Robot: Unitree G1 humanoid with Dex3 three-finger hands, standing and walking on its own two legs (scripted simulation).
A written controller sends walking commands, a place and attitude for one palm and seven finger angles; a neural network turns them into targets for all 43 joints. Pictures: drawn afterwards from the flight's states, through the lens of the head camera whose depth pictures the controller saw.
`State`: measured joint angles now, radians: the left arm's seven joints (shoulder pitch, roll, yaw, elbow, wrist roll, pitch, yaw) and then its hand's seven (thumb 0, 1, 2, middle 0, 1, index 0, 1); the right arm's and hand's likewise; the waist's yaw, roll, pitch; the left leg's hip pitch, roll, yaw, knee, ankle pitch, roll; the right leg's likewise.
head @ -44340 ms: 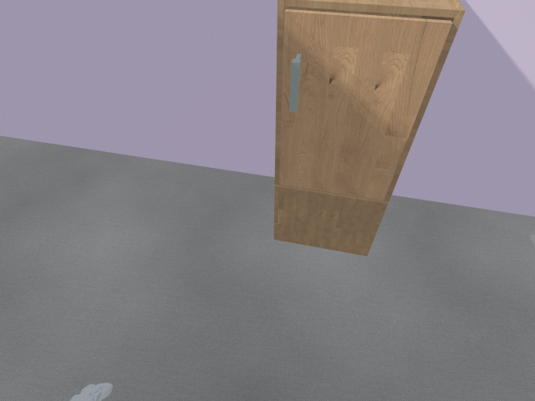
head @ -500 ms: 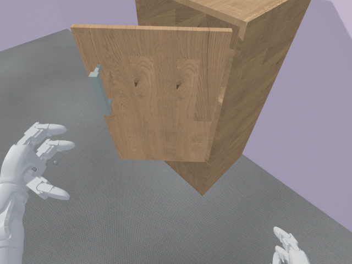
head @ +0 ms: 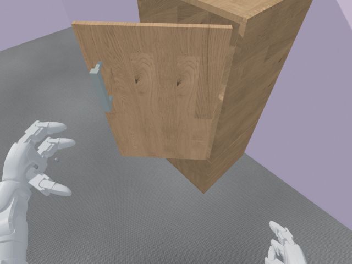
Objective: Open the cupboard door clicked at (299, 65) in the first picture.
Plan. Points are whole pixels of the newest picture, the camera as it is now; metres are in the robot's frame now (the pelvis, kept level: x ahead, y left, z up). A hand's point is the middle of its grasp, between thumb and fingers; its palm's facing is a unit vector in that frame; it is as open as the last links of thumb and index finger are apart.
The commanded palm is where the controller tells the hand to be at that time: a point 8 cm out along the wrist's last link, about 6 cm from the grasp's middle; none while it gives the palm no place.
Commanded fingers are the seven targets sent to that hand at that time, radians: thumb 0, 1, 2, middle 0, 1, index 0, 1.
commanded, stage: move the hooked fingers beside the handle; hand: left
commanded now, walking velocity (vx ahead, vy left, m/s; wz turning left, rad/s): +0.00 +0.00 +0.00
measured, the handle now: (103, 87) +0.56 +0.26 +0.07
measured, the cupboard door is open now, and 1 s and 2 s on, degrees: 43 43 43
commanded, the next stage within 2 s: none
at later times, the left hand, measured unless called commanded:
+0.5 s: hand (66, 131) +0.37 +0.29 +0.09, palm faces +0.02 -1.00 -0.01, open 14.0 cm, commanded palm +0.35 +0.34 +0.08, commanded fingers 0.00 -0.50 0.30 -0.30 -1.20 -0.30 -1.20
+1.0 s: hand (71, 113) +0.44 +0.30 +0.08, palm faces +0.00 -1.00 -0.01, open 14.0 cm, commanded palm +0.42 +0.35 +0.08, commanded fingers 0.00 -0.50 0.30 -0.30 -1.20 -0.30 -1.20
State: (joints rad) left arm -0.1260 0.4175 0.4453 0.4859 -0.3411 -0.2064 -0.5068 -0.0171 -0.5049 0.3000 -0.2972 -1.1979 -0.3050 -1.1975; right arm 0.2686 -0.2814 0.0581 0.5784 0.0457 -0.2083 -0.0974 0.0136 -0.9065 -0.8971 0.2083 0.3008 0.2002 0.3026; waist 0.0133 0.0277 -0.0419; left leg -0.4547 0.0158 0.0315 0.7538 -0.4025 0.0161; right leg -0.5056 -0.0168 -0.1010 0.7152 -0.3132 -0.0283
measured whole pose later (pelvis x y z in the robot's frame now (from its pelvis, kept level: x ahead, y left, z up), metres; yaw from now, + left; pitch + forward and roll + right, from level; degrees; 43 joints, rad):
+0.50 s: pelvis +0.00 +0.01 -0.01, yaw -1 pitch +10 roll -1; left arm -0.40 0.51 0.50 0.77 -0.29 -0.27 -0.53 -0.02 -0.50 0.30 -0.30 -1.20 -0.30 -1.20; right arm 0.35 -0.30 0.04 0.60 0.04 -0.14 -0.08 0.01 -0.91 -0.90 0.21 0.30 0.20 0.30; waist -0.04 0.01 -0.05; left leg -0.55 0.02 0.05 0.79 -0.42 0.03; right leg -0.60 -0.01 -0.08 0.74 -0.31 -0.02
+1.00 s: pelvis +0.00 +0.02 -0.01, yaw -2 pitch +15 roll -2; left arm -0.70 0.65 0.52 1.08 -0.20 -0.31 -0.55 -0.02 -0.50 0.30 -0.30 -1.20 -0.30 -1.20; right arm 0.37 -0.30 0.05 0.59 0.02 -0.04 -0.07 0.01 -0.91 -0.90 0.21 0.30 0.20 0.30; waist -0.09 0.00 -0.06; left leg -0.69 0.02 0.05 0.86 -0.44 0.04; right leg -0.73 -0.01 -0.08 0.78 -0.32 -0.01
